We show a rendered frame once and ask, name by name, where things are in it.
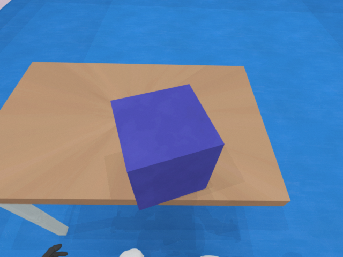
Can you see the carton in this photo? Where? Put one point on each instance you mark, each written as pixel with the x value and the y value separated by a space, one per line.
pixel 169 144

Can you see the robot left hand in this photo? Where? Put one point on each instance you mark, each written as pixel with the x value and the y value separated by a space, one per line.
pixel 52 252

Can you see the table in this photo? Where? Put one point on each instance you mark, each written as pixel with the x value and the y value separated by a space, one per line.
pixel 59 142

